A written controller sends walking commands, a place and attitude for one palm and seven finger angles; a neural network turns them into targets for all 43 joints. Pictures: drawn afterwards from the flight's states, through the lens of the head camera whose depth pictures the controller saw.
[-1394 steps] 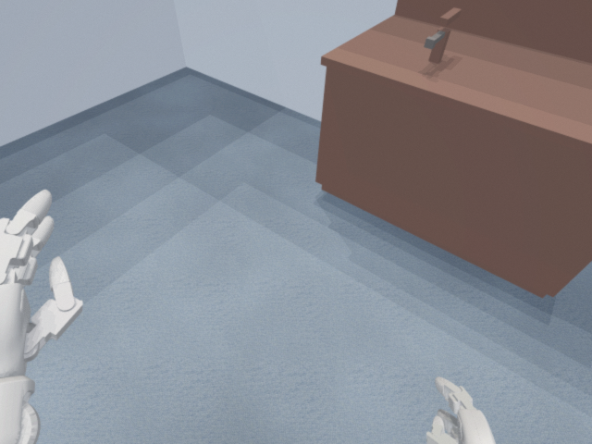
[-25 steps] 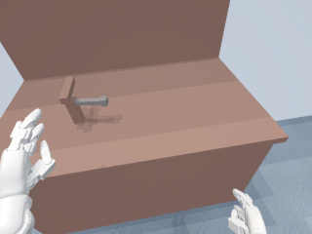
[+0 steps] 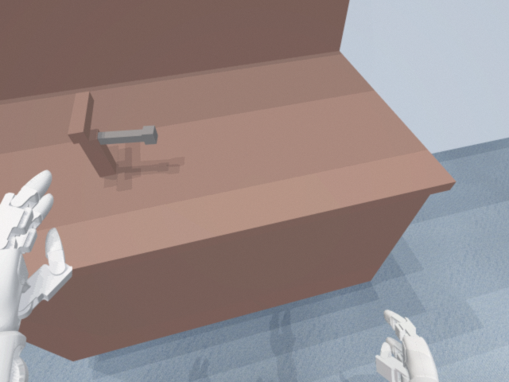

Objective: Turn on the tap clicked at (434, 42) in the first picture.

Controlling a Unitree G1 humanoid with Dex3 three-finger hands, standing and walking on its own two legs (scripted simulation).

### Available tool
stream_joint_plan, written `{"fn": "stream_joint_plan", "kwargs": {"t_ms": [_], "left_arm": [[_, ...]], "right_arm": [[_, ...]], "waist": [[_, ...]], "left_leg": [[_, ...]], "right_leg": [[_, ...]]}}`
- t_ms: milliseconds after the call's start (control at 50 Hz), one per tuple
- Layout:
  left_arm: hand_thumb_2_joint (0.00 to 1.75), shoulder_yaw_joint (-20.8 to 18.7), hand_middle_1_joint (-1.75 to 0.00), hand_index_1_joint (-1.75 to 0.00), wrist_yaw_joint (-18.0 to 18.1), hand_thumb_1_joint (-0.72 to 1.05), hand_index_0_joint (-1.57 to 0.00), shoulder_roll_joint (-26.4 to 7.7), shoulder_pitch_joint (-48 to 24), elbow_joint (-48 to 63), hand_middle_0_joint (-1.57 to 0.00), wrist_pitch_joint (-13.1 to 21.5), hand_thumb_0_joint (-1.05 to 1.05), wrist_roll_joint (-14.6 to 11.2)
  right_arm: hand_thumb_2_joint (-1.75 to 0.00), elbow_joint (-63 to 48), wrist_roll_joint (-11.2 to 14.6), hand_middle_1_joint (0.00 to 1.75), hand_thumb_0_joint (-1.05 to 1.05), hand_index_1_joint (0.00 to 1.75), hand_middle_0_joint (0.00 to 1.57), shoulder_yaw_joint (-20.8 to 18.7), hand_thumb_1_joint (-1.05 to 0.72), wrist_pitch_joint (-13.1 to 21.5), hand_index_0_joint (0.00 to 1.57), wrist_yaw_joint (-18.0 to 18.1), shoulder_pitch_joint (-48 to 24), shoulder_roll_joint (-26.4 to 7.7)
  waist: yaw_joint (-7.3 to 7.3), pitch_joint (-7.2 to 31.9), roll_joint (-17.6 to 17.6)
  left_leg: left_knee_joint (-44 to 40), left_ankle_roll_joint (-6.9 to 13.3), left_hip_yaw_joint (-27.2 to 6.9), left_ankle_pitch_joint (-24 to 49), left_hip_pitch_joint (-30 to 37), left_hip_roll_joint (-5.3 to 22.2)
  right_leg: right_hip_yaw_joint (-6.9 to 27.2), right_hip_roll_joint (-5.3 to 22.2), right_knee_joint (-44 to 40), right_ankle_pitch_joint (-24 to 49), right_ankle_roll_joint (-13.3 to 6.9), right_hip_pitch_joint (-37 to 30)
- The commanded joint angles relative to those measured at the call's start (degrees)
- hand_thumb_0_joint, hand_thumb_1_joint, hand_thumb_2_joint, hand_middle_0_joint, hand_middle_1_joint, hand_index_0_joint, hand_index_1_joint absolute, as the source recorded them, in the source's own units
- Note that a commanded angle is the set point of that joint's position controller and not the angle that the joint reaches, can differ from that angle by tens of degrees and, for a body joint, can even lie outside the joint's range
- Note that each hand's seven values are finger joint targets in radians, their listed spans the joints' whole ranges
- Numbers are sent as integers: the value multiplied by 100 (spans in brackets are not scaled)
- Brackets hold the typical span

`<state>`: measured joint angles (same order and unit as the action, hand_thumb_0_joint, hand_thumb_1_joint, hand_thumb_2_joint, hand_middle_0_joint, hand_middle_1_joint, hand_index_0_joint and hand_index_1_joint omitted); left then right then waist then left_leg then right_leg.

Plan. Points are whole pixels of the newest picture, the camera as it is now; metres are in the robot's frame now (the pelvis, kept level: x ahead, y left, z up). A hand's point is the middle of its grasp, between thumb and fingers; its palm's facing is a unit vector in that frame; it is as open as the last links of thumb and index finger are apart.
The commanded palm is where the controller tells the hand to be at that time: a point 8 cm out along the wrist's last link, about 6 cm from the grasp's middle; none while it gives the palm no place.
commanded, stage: step back with the hand held close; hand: left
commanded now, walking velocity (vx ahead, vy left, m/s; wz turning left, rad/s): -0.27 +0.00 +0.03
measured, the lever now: (149, 135) +0.57 +0.27 +0.04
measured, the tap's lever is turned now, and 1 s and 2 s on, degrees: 80 80 80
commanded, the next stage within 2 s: stop stepping back and stand still in 1.20 s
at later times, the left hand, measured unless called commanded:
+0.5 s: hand (13, 322) +0.15 +0.25 +0.16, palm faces +0.44 -0.80 -0.40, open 7.4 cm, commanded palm +0.09 +0.29 +0.18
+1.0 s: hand (5, 375) +0.11 +0.23 +0.17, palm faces +0.42 -0.83 -0.37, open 7.4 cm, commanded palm +0.05 +0.27 +0.18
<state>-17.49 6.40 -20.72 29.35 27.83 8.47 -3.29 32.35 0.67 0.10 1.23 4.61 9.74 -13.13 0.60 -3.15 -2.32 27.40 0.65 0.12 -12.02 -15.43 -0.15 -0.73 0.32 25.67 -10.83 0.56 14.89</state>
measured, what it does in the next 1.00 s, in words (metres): walks backwards: right foot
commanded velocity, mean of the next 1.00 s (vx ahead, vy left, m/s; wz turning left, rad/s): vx -0.35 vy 0.00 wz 0.00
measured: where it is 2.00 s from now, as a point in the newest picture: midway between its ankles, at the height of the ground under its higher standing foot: outside the picture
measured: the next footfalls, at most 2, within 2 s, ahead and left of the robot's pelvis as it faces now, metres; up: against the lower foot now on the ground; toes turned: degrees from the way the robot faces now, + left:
right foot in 0.98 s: -0.19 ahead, -0.14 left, +0.00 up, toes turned +4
left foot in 1.20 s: -0.11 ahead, +0.09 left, +0.00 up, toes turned +2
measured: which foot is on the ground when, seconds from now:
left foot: down 0.00-0.98, up 1.00-1.00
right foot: down 0.00-0.72, up 0.74-0.96, down 0.98-1.00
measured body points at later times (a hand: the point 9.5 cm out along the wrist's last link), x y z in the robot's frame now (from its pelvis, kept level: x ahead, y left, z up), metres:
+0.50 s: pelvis -0.06 +0.01 -0.01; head -0.04 +0.01 +0.44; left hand +0.12 +0.29 +0.18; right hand +0.12 -0.22 -0.09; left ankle +0.03 +0.11 -0.74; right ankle +0.03 -0.12 -0.74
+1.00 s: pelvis -0.12 -0.01 -0.01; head -0.08 -0.01 +0.44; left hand +0.08 +0.27 +0.19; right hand +0.08 -0.21 -0.10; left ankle +0.03 +0.11 -0.74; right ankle -0.18 -0.13 -0.74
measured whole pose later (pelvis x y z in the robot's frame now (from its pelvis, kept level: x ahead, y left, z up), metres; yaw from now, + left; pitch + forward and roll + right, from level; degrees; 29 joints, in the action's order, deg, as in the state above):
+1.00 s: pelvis -0.12 -0.01 -0.01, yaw -1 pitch +3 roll -3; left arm -19.8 9.5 -19.3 25.3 31.9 9.5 -2.9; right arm 36.2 -0.8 1.7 6.5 2.5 8.1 -9.3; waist 2.3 -1.7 -2.4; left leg 26.1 -0.6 -0.3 -1.1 -28.6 3.7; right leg 0.2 -3.9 25.7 -18.4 -1.1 9.6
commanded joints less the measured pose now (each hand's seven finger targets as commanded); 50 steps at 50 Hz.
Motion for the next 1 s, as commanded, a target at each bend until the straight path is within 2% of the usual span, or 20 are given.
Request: {"fn": "stream_joint_plan", "kwargs": {"t_ms": [0,180,260,300,440,500,540,580,620,660,700,720,740,780,820,880,920,940,960,980], "left_arm": [[90,-964,-30,-30,260,90,-20,-1076,-224,1318,-20,429,0,-24],[90,-733,-30,-30,364,90,-20,-855,-490,1232,-20,519,0,105],[90,-798,-30,-30,414,90,-20,-884,-610,1379,-20,589,0,183],[90,-904,-30,-30,431,90,-20,-1023,-717,1564,-20,599,0,198],[90,-849,-30,-30,425,90,-20,-829,-571,1453,-20,630,0,241],[90,-885,-30,-30,440,90,-20,-951,-639,1475,-20,618,0,210],[90,-782,-30,-30,467,90,-20,-913,-601,1459,-20,614,0,154],[90,-791,-30,-30,490,90,-20,-962,-574,1574,-20,592,0,116],[90,-894,-30,-30,503,90,-20,-1066,-492,1757,-20,566,0,98],[90,-1034,-30,-30,501,90,-20,-1160,-406,2032,-20,619,0,89],[90,-1258,-30,-30,494,90,-20,-1259,-496,2274,-20,661,0,184],[90,-1271,-30,-30,484,90,-20,-1200,-626,2294,-20,689,0,262],[90,-1327,-30,-30,485,90,-20,-1221,-711,2153,-20,704,0,283],[90,-1177,-30,-30,481,90,-20,-1036,-523,1968,-20,654,0,134],[90,-915,-30,-30,473,90,-20,-771,-207,1817,-20,562,0,55],[90,-547,-30,-30,389,90,-20,-563,-446,1581,-20,407,0,-2],[90,-434,-30,-30,340,90,-20,-574,-733,1567,-20,408,0,24],[90,-567,-30,-30,318,90,-20,-794,-809,1572,-20,465,0,51],[90,-627,-30,-30,299,90,-20,-976,-930,1613,-20,513,0,67],[90,-723,-30,-30,308,90,-20,-1226,-1077,1690,-20,545,0,37]], "right_arm": [[-90,-988,-11,30,0,30,20,-258,-90,317,20,75,-640,-625],[-90,-946,-1,30,0,30,20,-250,-90,472,20,59,-517,-699],[-90,-929,-26,30,0,30,20,-241,-90,563,20,66,-495,-705],[-90,-914,-32,30,0,30,20,-259,-90,591,20,65,-479,-719],[-90,-872,-51,30,0,30,20,-243,-90,659,20,26,-444,-679],[-90,-797,-57,30,0,30,20,-270,-90,622,20,-5,-366,-642],[-90,-688,-56,30,0,30,20,-249,-90,583,20,-31,-295,-576],[-90,-623,-47,30,0,30,20,-236,-90,551,20,-69,-276,-505],[-90,-665,-41,30,0,30,20,-235,-90,499,20,-49,-340,-528],[-90,-811,-31,30,0,30,20,-254,-90,505,20,-1,-458,-620],[-90,-871,-78,30,0,30,20,-305,-90,602,20,31,-559,-706],[-90,-766,-140,30,0,30,20,-334,-90,677,20,23,-454,-617],[-90,-671,-162,30,0,30,20,-371,-90,721,20,-5,-405,-575],[-90,-589,-130,30,0,30,20,-385,-90,813,20,-71,-381,-533],[-90,-455,-91,30,0,30,20,-345,-90,857,20,-85,-281,-502],[-90,-330,-122,30,0,30,20,-214,-90,825,20,-130,-337,-508],[-90,-245,-160,30,0,30,20,-214,-90,793,20,-123,-333,-525],[-90,-235,-176,30,0,30,20,-241,-90,730,20,-120,-339,-484],[-90,-249,-147,30,0,30,20,-221,-90,631,20,-116,-347,-368],[-90,-357,-85,30,0,30,20,-184,-90,599,20,-69,-550,-310]], "waist": [[88,1161,-193],[2,612,4],[8,702,-333],[-5,802,-307],[-2,681,-345],[-48,658,278],[-74,746,768],[-109,952,985],[-134,1079,599],[-92,1026,-284],[-52,1068,-1701],[-99,1051,-1694],[-93,978,-1287],[3,1036,-733],[5,1274,-895],[-26,1124,-1329],[-15,1169,-1137],[-12,1299,-591],[-49,1299,472],[-5,1138,1535]], "left_leg": [[-384,86,-506,1086,79,598],[-616,202,-765,-1664,-957,588],[-817,291,-939,-2066,-1351,690],[-763,261,-936,-1932,-1304,656],[-735,311,-954,-2264,-1805,743],[155,135,-628,-1824,-1291,419],[1082,-19,-366,-1370,-628,215],[1561,-73,-228,-1009,-172,124],[948,-9,-428,-776,-214,249],[-209,201,-1089,-1145,-821,693],[-1980,611,-2414,-2704,-2170,1661],[-2391,819,-2642,-3207,-2496,1973],[-2247,890,-2548,-2972,-2341,2019],[-1485,749,-1844,-1395,-765,1626],[-1263,568,-1460,-584,390,1394],[-1465,359,-1244,-596,465,1270],[-1006,161,-1018,129,714,1123],[-299,15,-763,532,909,1013],[819,-202,-270,233,933,614],[2080,-358,128,-975,193,78]], "right_leg": [[264,408,-103,1002,-68,-435],[405,319,-324,-949,-70,9],[349,166,-19,-985,-34,-265],[352,153,21,-811,-53,-315],[412,82,258,-679,-32,-476],[864,532,-331,-908,-268,282],[1197,1063,-724,-1076,-542,1100],[1199,1386,-781,-777,-695,1372],[851,1089,-309,-346,-529,1161],[405,363,500,-656,-148,793],[107,-492,2616,-1140,102,-424],[308,-587,3910,-1308,119,-525],[477,-525,4333,-1309,91,-239],[386,-341,3409,-1540,31,731],[150,-366,2340,-1746,14,969],[84,-429,613,-1614,-124,474],[64,-344,-776,-691,-165,172],[342,39,-1418,36,-285,179],[961,782,-1607,928,-533,453],[1595,1635,-1534,2186,-841,616]]}}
